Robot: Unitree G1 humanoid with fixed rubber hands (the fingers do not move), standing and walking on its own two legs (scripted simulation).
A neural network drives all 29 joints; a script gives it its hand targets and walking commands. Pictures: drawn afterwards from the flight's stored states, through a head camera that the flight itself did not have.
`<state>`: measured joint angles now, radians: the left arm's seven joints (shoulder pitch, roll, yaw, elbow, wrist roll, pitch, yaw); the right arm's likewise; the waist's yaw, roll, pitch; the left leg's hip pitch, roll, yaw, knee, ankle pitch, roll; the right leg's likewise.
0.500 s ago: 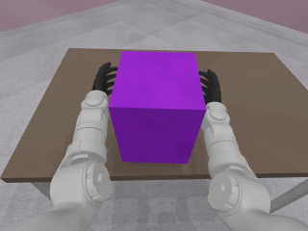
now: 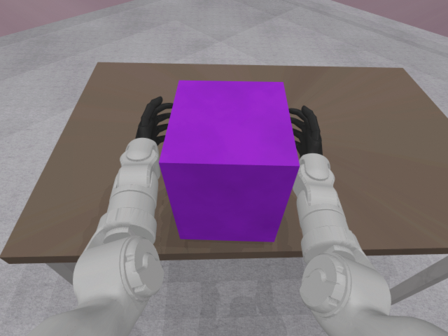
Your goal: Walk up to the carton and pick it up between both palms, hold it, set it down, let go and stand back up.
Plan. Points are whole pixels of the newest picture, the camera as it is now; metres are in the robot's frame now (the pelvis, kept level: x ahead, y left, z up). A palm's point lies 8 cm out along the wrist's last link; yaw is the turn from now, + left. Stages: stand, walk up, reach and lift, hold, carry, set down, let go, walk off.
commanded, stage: set down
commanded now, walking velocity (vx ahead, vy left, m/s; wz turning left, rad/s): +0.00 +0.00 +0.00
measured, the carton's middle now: (228, 165) +0.44 -0.02 +0.06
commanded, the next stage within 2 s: none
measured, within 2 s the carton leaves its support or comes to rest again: rests again in 0.50 s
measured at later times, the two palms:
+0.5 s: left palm (146, 150) +0.44 +0.13 +0.10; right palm (304, 159) +0.40 -0.16 +0.10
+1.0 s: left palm (150, 149) +0.44 +0.13 +0.10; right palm (306, 163) +0.40 -0.16 +0.09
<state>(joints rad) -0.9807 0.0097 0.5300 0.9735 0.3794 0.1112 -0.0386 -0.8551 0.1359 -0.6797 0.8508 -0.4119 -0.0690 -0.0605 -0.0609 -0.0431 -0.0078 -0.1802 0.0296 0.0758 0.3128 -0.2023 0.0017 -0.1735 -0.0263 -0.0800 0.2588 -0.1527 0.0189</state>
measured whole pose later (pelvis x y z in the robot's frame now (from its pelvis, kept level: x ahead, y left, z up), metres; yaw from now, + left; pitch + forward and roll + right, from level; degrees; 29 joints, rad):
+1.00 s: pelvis +0.00 +0.00 +0.00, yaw -1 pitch +5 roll -1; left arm -0.95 -0.05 0.61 0.92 0.47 0.05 -0.08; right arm -0.79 0.17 -0.72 0.77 -0.51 -0.12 -0.03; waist -0.04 -0.03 0.03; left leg -0.19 0.03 0.10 0.30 -0.20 0.01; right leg -0.19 -0.03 -0.08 0.26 -0.15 0.02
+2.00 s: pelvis -0.01 +0.00 -0.01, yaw -3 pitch +16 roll -2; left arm -1.11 0.18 0.21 1.39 0.06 -0.12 0.11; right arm -0.99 -0.06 -0.27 1.24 -0.02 -0.12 -0.14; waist -0.04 -0.01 -0.17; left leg -0.51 0.07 0.10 0.46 -0.24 0.01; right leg -0.49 0.00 -0.07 0.34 -0.14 0.01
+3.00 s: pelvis -0.03 -0.01 -0.01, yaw -1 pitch +13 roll -1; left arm -1.36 0.43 -0.13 1.41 -0.33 0.13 0.02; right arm -1.30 -0.26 0.02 1.30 0.39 0.18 -0.16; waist -0.09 -0.03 -0.18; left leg -0.44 0.06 0.04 0.40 -0.18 -0.02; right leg -0.42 0.01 -0.07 0.30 -0.10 -0.02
